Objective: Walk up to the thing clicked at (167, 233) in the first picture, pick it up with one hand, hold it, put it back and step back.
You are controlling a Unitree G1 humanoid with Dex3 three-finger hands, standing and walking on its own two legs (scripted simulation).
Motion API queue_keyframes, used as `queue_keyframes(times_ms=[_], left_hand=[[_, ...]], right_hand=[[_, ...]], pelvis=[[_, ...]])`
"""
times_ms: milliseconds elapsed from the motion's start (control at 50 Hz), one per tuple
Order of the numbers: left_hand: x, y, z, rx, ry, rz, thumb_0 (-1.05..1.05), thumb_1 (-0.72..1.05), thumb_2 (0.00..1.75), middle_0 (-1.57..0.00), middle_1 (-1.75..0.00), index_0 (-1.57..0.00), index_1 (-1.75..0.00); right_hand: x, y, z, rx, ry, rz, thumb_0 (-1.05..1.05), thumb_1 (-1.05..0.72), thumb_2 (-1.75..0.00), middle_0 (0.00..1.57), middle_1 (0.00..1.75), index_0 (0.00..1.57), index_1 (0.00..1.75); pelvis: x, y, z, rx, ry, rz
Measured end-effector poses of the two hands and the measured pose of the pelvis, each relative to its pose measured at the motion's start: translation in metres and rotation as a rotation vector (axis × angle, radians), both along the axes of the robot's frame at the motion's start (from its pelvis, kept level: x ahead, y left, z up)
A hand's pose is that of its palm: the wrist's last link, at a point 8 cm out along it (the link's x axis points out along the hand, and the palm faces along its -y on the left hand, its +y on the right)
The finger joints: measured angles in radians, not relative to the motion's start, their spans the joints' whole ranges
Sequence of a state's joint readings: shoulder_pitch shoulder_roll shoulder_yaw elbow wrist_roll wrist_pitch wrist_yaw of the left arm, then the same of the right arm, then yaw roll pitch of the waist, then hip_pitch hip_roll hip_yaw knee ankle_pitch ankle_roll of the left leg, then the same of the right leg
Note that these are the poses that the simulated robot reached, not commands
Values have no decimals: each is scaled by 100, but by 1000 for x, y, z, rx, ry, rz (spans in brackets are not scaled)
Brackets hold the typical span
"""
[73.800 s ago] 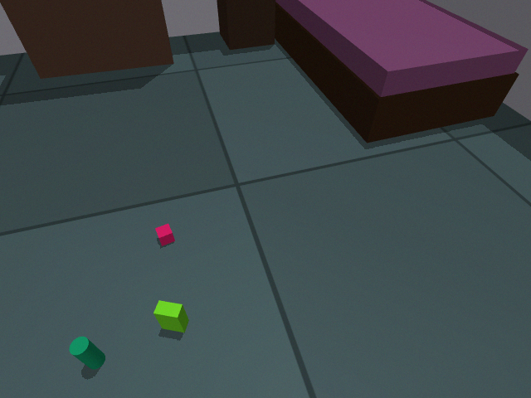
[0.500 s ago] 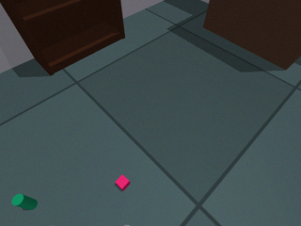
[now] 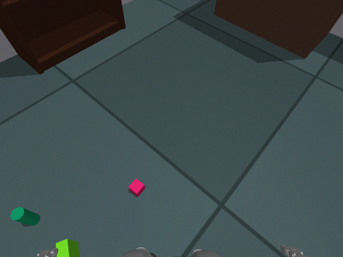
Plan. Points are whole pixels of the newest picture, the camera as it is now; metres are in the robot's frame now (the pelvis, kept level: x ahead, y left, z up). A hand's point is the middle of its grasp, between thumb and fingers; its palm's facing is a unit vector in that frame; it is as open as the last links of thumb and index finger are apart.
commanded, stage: step back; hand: left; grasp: from above
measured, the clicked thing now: (136, 187) +0.51 +0.18 -0.73
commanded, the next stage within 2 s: none
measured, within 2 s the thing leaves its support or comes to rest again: neither
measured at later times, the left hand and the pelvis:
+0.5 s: hand out of the picture -0.01 +0.26 -0.15, palm faces +0.03 -0.93 -0.37, open 7.4 cm; pelvis -0.14 +0.00 +0.00, yaw +2 degrees
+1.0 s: hand out of the picture -0.23 +0.21 -0.13, palm faces -0.02 -0.90 -0.43, open 7.4 cm; pelvis -0.30 -0.06 +0.01, yaw -2 degrees
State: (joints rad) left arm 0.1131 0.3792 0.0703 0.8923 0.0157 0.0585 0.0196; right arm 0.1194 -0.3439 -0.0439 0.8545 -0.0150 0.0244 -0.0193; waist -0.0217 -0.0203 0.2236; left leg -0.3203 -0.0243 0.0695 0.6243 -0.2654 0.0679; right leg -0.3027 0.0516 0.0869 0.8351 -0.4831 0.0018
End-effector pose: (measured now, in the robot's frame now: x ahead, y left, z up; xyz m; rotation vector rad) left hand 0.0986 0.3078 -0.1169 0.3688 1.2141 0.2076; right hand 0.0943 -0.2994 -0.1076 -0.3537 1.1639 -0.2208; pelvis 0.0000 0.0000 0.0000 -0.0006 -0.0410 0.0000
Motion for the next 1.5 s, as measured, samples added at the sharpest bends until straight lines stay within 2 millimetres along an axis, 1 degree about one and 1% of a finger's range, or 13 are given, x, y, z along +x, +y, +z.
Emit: queue_keyframes(times_ms=[120,280,440,520,620,740,840,900,980,1080,1240,1360,1500], left_hand=[[-40,-14,12,26,-15,-5,0,91,90,-20,-30,-20,-30],[-74,-20,33,31,-67,16,0,91,90,-20,-30,-21,-30],[-100,-6,14,-1,-156,1,0,90,90,-20,-30,-21,-30],[-131,-3,5,-25,-123,24,0,91,90,-20,-30,-21,-30],[-173,-4,10,-43,-93,50,0,91,90,-20,-30,-21,-30],[-229,-7,6,-5,-24,38,0,91,90,-20,-30,-20,-30],[-269,-25,3,31,5,5,0,91,90,-20,-30,-20,-30],[-298,-43,11,31,6,7,0,91,90,-20,-30,-20,-30],[-328,-56,29,40,2,16,0,91,89,-20,-30,-21,-30],[-337,-58,40,67,-63,9,1,90,89,-21,-30,-21,-30],[-361,-52,18,36,-205,10,0,90,90,-20,-30,-21,-30],[-419,-64,11,-23,-140,47,0,91,90,-20,-30,-21,-30],[-508,-74,6,-7,-41,52,0,91,90,-20,-30,-21,-30]], right_hand=[[-20,-16,-15,39,-24,-15,0,-91,-89,20,30,21,30],[-64,-28,0,17,23,15,0,-91,-89,20,30,21,30],[-117,-20,-2,-48,54,55,1,-91,-89,20,30,21,30],[-147,-6,10,-37,40,63,1,-91,-89,20,30,21,30],[-172,-6,27,-46,20,60,1,-90,-89,20,30,21,30],[-187,-23,29,-53,-71,62,1,-90,-89,20,30,21,30],[-213,-51,10,-38,-122,54,0,-90,-89,20,30,21,30],[-238,-67,-3,-20,-109,22,0,-90,-89,20,30,21,30],[-279,-72,-4,11,-54,-7,1,-91,-89,20,30,21,30],[-336,-75,-9,14,26,2,1,-91,-89,20,30,21,30],[-407,-63,-15,-12,98,59,1,-91,-89,20,30,21,30],[-444,-64,7,-24,59,73,1,-91,-89,20,30,21,30],[-453,-87,20,-43,-64,86,1,-90,-89,20,30,21,30]], pelvis=[[-29,-14,-5,-22,-19,-3],[-66,-18,11,37,19,2],[-121,-4,-4,11,2,61],[-145,-2,0,4,-19,47],[-169,-7,11,-28,2,31],[-209,-20,6,-15,5,-12],[-249,-40,-9,3,-3,-48],[-272,-49,-9,-32,-23,-19],[-292,-56,3,38,-8,-35],[-322,-61,7,40,17,2],[-390,-60,-11,37,-15,77],[-431,-64,1,-11,-21,69],[-480,-82,2,-10,10,13]])
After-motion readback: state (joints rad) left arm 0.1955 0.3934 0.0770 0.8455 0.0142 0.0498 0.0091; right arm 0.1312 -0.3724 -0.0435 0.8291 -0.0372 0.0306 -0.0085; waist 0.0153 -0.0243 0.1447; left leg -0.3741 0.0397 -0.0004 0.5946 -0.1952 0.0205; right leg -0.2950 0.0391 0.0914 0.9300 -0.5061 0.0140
